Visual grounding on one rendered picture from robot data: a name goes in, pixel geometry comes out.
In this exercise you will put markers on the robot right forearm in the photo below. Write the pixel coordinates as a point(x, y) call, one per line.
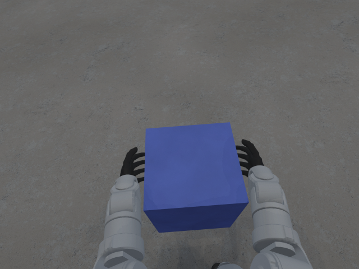
point(273, 229)

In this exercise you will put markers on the left robot hand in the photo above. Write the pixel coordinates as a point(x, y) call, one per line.
point(129, 165)

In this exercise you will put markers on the carton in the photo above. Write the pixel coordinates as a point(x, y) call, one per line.
point(193, 178)

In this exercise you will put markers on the right robot upper arm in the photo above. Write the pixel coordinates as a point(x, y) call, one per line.
point(272, 260)

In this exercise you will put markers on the right robot hand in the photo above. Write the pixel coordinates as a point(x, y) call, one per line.
point(252, 157)

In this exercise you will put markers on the robot left forearm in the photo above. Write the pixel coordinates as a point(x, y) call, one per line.
point(122, 234)

